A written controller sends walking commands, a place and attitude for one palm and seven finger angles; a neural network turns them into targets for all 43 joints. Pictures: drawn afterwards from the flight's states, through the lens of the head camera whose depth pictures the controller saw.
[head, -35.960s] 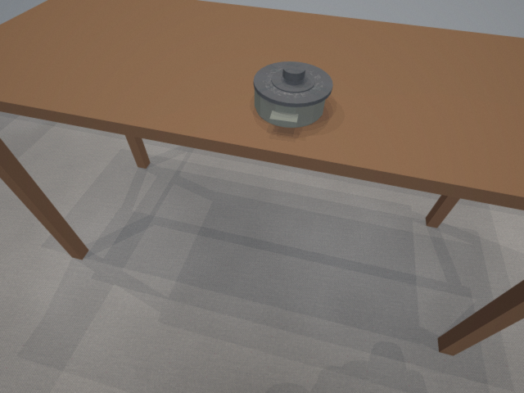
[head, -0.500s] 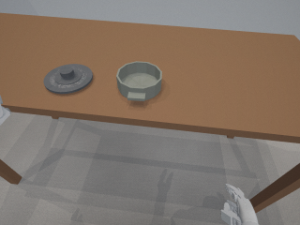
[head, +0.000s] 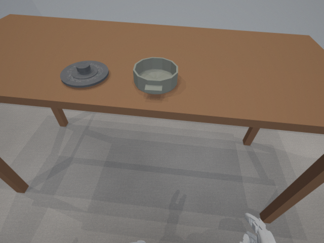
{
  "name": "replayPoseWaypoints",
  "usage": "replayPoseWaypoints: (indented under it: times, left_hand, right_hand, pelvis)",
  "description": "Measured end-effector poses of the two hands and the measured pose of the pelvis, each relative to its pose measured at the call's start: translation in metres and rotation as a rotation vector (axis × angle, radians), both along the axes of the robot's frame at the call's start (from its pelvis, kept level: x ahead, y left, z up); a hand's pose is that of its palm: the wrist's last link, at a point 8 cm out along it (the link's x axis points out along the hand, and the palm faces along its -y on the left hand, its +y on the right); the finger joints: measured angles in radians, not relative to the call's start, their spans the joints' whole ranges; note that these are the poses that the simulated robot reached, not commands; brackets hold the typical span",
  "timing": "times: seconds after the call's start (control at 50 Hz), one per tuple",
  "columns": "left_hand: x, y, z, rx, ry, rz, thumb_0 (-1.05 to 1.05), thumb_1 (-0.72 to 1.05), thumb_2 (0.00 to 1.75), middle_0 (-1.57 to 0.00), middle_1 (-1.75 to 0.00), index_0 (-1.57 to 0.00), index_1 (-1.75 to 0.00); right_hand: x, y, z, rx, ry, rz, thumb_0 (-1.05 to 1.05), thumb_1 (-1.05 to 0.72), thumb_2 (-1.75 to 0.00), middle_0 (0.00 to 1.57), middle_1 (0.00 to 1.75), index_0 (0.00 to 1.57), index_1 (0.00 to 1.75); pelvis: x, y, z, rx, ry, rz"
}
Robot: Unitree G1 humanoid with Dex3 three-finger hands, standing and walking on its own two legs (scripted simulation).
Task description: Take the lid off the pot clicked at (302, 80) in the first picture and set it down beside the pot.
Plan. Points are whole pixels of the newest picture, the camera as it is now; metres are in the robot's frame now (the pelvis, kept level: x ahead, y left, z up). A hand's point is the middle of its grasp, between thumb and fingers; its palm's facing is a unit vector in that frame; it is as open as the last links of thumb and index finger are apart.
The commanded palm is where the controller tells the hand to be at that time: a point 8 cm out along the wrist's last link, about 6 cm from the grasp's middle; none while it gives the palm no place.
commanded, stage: step back with the hand held close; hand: left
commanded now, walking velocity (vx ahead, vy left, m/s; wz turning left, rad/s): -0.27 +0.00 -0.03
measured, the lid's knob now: (83, 67) +0.62 +0.31 +0.12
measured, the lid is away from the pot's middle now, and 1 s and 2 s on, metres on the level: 0.25 0.25 0.25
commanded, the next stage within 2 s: stop stepping back and stand still in 0.46 s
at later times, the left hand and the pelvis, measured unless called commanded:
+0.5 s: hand out of the picture +0.07 +0.24 +0.35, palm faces +0.53 -0.80 -0.27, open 7.4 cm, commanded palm +0.04 +0.30 +0.31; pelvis -0.10 +0.02 +0.01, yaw -2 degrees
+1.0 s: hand out of the picture -0.06 +0.34 +0.36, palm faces +0.68 -0.74 -0.03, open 7.4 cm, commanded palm -0.11 +0.33 +0.31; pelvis -0.24 +0.05 +0.02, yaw -1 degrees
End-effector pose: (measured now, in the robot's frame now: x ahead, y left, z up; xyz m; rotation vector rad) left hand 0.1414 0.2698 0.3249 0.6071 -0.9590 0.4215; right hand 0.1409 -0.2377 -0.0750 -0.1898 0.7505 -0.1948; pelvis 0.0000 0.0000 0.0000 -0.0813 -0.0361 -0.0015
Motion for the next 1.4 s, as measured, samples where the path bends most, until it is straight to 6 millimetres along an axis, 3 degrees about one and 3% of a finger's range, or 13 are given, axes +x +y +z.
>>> replayPoseWaypoints:
  times: [0.2, 0.46, 0.56, 0.64, 0.72, 0.8, 0.9, 0.96, 1.02, 1.1, 1.18, 1.32, 1.4]
  left_hand:
    - [-0.010, 0.006, -0.032, -0.006, 0.131, -0.080, 0.01, 0.89, 0.90, -0.21, -0.30, -0.21, -0.30]
    - [-0.112, -0.003, 0.017, 0.112, -0.098, -0.108, 0.01, 0.88, 0.90, -0.22, -0.30, -0.22, -0.30]
    - [-0.103, 0.033, 0.009, 0.000, -0.115, -0.120, 0.00, 0.89, 0.90, -0.21, -0.30, -0.21, -0.30]
    - [-0.086, 0.044, -0.038, -0.114, 0.191, -0.145, 0.00, 0.89, 0.90, -0.20, -0.30, -0.20, -0.30]
    - [-0.138, 0.023, -0.057, -0.017, 0.361, -0.183, 0.01, 0.89, 0.90, -0.21, -0.30, -0.20, -0.30]
    - [-0.215, -0.008, -0.031, 0.195, 0.262, -0.198, 0.02, 0.89, 0.90, -0.21, -0.30, -0.21, -0.30]
    - [-0.256, 0.044, 0.012, 0.133, -0.009, 0.037, 0.01, 0.87, 0.90, -0.23, -0.30, -0.23, -0.30]
    - [-0.257, 0.085, 0.028, -0.096, -0.135, 0.111, 0.00, 0.88, 0.90, -0.22, -0.30, -0.22, -0.30]
    - [-0.234, 0.103, 0.015, -0.281, -0.102, 0.069, 0.00, 0.89, 0.90, -0.21, -0.30, -0.21, -0.30]
    - [-0.205, 0.077, -0.033, -0.276, 0.124, -0.096, 0.01, 0.90, 0.90, -0.19, -0.30, -0.19, -0.30]
    - [-0.214, 0.040, -0.059, -0.114, 0.324, -0.213, 0.01, 0.90, 0.90, -0.20, -0.30, -0.20, -0.30]
    - [-0.249, 0.012, -0.001, 0.239, 0.179, -0.074, 0.02, 0.88, 0.90, -0.22, -0.30, -0.21, -0.30]
    - [-0.222, 0.041, -0.002, 0.133, 0.178, 0.063, 0.00, 0.88, 0.90, -0.21, -0.30, -0.21, -0.30]
  right_hand:
    - [-0.043, 0.001, 0.006, -0.062, -0.010, -0.028, 0.01, -0.90, -0.90, 0.20, 0.30, 0.20, 0.30]
    - [-0.095, 0.027, 0.006, 0.017, 0.029, -0.014, 0.01, -0.90, -0.90, 0.20, 0.30, 0.20, 0.30]
    - [-0.113, 0.032, 0.012, -0.041, -0.051, -0.013, 0.01, -0.90, -0.90, 0.21, 0.30, 0.20, 0.30]
    - [-0.149, 0.036, 0.014, -0.016, -0.057, 0.000, 0.01, -0.90, -0.90, 0.20, 0.30, 0.20, 0.30]
    - [-0.198, 0.036, 0.026, 0.002, -0.035, -0.050, 0.01, -0.90, -0.90, 0.20, 0.30, 0.20, 0.30]
    - [-0.231, 0.032, 0.019, -0.017, 0.026, -0.029, 0.01, -0.90, -0.90, 0.20, 0.30, 0.20, 0.30]
    - [-0.250, 0.034, 0.002, -0.010, 0.119, 0.000, 0.01, -0.90, -0.90, 0.20, 0.30, 0.20, 0.30]
    - [-0.253, 0.038, 0.014, -0.002, 0.068, -0.019, 0.01, -0.90, -0.90, 0.20, 0.30, 0.20, 0.30]
    - [-0.248, 0.044, 0.024, -0.019, -0.025, -0.020, 0.01, -0.90, -0.90, 0.20, 0.30, 0.20, 0.30]
    - [-0.240, 0.056, 0.027, -0.029, -0.133, -0.030, 0.01, -0.90, -0.90, 0.20, 0.30, 0.20, 0.30]
    - [-0.250, 0.073, 0.033, 0.035, -0.139, -0.048, 0.01, -0.90, -0.90, 0.20, 0.30, 0.20, 0.30]
    - [-0.260, 0.079, -0.008, 0.094, 0.087, 0.039, 0.01, -0.90, -0.90, 0.20, 0.30, 0.20, 0.30]
    - [-0.247, 0.068, -0.034, 0.120, 0.142, 0.081, 0.01, -0.90, -0.90, 0.21, 0.30, 0.20, 0.30]
  pelvis:
    - [-0.041, 0.013, -0.007, -0.024, 0.012, -0.016]
    - [-0.094, 0.018, 0.005, 0.048, 0.025, -0.038]
    - [-0.129, 0.040, -0.004, 0.030, 0.025, -0.020]
    - [-0.178, 0.045, -0.002, 0.040, 0.019, -0.026]
    - [-0.203, 0.039, 0.003, 0.035, 0.051, -0.064]
    - [-0.216, 0.030, 0.000, 0.061, 0.084, -0.037]
    - [-0.233, 0.037, 0.007, 0.063, 0.035, -0.021]
    - [-0.237, 0.042, 0.016, 0.094, 0.032, -0.027]
    - [-0.245, 0.055, 0.015, 0.092, 0.030, -0.012]
    - [-0.260, 0.074, 0.000, 0.068, 0.028, -0.006]
    - [-0.263, 0.066, 0.003, 0.107, 0.042, -0.049]
    - [-0.248, 0.048, 0.005, 0.073, 0.065, -0.013]
    - [-0.240, 0.047, 0.002, 0.068, 0.061, 0.046]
